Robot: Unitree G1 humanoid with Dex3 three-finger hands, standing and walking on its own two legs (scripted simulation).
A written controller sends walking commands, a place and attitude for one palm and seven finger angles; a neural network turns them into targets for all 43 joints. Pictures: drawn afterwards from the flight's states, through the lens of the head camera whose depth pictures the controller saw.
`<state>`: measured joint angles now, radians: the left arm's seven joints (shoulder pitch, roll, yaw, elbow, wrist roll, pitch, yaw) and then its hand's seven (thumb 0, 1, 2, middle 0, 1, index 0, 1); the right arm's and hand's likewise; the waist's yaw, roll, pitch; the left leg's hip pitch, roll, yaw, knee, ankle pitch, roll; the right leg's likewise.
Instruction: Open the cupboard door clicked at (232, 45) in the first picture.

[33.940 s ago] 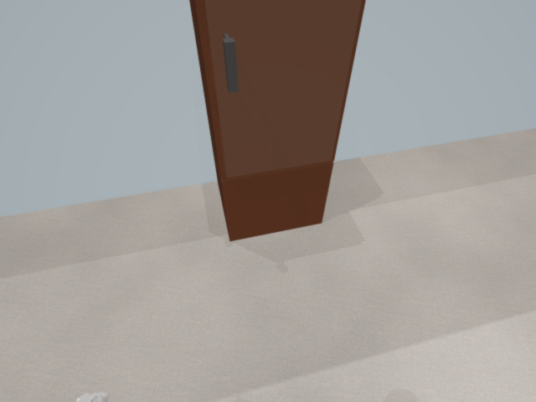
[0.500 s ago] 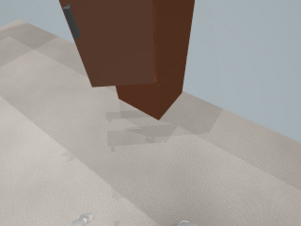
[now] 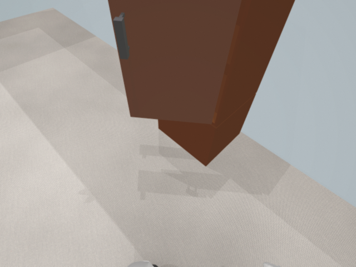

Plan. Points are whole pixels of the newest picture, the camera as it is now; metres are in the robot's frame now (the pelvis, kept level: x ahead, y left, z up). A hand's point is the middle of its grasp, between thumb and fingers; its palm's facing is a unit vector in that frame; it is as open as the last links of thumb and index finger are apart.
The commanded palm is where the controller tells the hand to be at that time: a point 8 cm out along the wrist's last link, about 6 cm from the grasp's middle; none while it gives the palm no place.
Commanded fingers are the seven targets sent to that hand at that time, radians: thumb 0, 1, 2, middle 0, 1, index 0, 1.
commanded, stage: take the last steps up to it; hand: left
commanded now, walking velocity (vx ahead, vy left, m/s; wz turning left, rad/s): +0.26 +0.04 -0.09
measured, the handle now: (123, 36) +0.77 +0.28 +0.10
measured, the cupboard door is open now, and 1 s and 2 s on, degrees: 39 39 39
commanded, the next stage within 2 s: come to a stop and stand still in 0.28 s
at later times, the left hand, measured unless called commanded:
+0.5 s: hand (125, 214) +0.26 +0.18 -0.15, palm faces -0.08 -0.97 -0.24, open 7.3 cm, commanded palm none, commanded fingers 0.00 0.90 0.90 -0.20 -0.30 -0.20 -0.30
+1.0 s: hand (116, 231) +0.22 +0.19 -0.16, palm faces -0.07 -0.97 -0.25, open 7.4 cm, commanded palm none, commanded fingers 0.00 0.90 0.90 -0.20 -0.30 -0.20 -0.30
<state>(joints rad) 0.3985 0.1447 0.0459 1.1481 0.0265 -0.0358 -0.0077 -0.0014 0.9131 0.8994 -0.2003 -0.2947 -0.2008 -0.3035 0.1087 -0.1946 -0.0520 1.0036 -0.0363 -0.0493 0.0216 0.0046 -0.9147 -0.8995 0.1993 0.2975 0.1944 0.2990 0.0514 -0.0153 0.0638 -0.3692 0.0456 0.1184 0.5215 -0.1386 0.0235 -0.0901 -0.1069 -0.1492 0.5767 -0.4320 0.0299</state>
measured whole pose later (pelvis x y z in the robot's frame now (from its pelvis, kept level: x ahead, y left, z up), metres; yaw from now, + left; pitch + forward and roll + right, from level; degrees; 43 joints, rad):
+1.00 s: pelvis +0.18 +0.01 +0.01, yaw -5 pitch +0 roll +0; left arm 0.27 0.17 0.01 1.04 0.03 0.00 0.05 0.00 0.91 0.90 -0.20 -0.29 -0.20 -0.30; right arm 0.16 -0.19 -0.04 1.00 -0.01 0.02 -0.02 0.01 -0.92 -0.90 0.20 0.30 0.20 0.30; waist 0.01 0.02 0.06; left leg -0.26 0.04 0.09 0.55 -0.28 0.00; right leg -0.21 0.00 -0.06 0.54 -0.32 -0.02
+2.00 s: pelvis +0.14 +0.05 +0.01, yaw -4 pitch -1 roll -1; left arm 0.38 0.12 -0.01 1.08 0.03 0.00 0.03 0.00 0.91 0.90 -0.20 -0.29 -0.20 -0.30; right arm 0.31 -0.13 0.00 1.10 -0.02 0.00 -0.02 0.01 -0.92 -0.90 0.20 0.30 0.20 0.30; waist 0.01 -0.02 0.00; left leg -0.29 0.00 0.08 0.48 -0.17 0.05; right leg -0.23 -0.04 -0.06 0.47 -0.21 0.02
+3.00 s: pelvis +0.23 +0.08 +0.02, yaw -1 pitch -1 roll -1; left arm 0.21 0.17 0.03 1.03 0.02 0.01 0.03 0.01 0.93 0.90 -0.20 -0.29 -0.20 -0.30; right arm 0.36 -0.08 0.02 1.10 -0.02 -0.05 -0.04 0.00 -0.91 -0.90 0.20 0.30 0.20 0.30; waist -0.01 -0.03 0.05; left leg -0.12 -0.07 0.10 0.36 -0.23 0.11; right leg -0.44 -0.06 -0.05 0.80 -0.27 0.01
